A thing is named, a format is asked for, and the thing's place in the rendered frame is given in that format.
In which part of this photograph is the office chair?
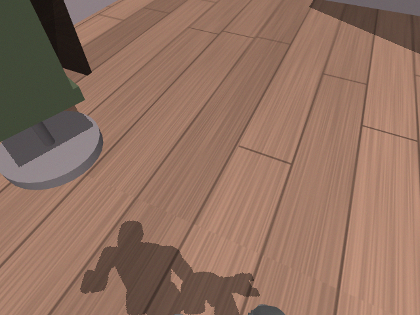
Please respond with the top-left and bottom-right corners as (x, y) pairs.
(0, 0), (103, 190)

